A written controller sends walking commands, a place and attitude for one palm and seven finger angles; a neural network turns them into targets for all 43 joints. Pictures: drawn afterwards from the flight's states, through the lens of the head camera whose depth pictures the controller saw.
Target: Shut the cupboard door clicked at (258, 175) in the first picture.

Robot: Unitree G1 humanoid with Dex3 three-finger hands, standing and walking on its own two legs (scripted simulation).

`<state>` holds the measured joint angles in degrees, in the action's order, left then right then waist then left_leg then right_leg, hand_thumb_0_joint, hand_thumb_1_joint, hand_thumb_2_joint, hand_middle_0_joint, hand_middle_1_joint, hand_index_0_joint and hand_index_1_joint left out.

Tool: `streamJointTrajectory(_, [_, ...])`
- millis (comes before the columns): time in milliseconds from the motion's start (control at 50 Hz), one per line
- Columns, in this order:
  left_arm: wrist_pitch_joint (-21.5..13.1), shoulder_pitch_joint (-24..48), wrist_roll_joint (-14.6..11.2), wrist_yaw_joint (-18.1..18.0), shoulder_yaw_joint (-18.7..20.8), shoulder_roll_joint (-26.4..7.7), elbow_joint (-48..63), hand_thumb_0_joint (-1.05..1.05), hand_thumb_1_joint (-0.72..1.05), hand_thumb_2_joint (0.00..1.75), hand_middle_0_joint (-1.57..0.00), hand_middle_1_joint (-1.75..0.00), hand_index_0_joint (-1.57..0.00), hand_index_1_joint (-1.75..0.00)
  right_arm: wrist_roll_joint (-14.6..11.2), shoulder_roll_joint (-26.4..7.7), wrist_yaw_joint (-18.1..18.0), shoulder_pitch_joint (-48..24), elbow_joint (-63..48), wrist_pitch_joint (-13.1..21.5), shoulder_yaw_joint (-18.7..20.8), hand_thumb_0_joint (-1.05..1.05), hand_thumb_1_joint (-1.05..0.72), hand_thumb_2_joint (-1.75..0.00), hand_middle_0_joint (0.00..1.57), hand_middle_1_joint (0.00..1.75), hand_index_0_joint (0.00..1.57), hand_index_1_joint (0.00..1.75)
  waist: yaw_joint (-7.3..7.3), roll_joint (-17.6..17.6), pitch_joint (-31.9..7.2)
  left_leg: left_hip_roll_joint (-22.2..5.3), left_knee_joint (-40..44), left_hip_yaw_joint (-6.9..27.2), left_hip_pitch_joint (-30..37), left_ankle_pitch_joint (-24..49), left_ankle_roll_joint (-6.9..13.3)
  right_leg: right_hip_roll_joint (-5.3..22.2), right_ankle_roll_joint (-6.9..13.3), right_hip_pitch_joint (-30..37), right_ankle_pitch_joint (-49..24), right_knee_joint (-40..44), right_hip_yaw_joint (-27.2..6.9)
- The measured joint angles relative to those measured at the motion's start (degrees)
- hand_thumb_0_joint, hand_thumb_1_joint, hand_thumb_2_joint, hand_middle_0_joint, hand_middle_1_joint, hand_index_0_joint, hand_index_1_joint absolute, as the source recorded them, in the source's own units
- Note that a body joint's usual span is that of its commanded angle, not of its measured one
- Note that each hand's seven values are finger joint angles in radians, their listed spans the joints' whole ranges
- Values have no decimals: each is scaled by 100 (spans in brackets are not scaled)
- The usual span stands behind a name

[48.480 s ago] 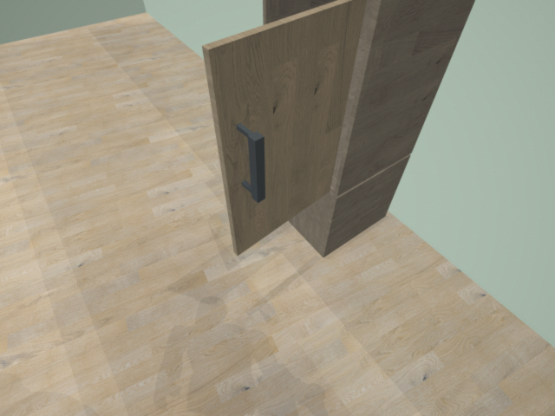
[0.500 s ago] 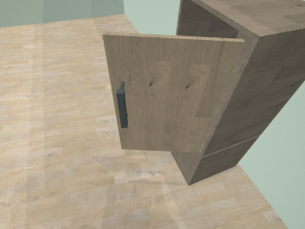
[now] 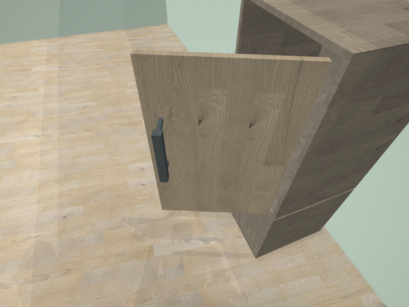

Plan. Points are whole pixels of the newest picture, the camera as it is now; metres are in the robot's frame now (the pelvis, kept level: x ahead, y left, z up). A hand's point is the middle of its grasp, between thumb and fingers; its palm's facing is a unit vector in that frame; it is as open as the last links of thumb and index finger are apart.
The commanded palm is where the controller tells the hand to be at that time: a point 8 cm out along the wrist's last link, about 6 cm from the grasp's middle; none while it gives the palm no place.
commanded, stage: look again from close up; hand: left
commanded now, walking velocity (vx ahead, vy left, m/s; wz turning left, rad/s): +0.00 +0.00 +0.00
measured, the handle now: (162, 151) +0.47 +0.14 +0.01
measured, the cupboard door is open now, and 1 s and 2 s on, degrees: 66 66 66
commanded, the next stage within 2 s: raise the hand and make a fist in 1.66 s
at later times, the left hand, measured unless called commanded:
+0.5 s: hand out of the picture +0.00 +0.19 -0.18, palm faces -0.02 -0.98 -0.20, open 7.3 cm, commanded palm none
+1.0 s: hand out of the picture -0.02 +0.21 -0.17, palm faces -0.03 -0.98 -0.21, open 7.3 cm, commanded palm none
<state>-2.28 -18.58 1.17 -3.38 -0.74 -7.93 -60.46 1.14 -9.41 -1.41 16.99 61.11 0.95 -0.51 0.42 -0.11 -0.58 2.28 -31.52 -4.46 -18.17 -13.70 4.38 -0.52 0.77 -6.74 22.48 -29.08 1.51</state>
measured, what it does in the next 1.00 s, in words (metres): stands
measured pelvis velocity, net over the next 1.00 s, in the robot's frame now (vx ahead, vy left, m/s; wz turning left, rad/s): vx -0.01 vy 0.02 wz -0.02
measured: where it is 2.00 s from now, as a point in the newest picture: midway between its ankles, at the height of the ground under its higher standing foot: outside the picture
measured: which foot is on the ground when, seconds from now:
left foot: down 0.00-1.00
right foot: down 0.00-1.00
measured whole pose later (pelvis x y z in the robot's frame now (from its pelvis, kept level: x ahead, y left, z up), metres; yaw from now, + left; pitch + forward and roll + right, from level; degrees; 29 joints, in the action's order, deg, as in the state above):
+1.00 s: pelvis -0.01 +0.02 +0.01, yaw -1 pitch +0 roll +0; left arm -0.3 -17.7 1.5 -1.8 -0.9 -12.9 -62.8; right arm 0.7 -11.5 -0.7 11.5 63.9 0.8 -0.3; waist -0.9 2.4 1.1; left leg 4.1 -21.5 -6.2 -14.0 -8.0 5.9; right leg 1.3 -1.0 -4.9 18.1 -23.2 -0.2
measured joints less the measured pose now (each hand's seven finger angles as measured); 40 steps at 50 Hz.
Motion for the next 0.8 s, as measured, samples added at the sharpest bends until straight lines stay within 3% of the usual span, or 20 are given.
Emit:
streamJointTrajectory(220, [100,254,-19,29,3,-326,174,0,92,90,-20,-30,-20,-30,-14,-7,13,-369,-11,28,-61,1,-91,-90,20,30,20,30,-29,243,67,-18,137,-72,187,-9,-11,-10,-9,177,-50,181,-85])
streamJointTrajectory(800, [216,15,20,146,-29,-471,-204,0,91,90,-20,-30,-20,-30,-42,-171,64,-559,239,-28,-7,1,-90,-90,20,30,21,30,-137,275,221,141,808,-165,376,448,143,145,-162,203,-385,542,-161])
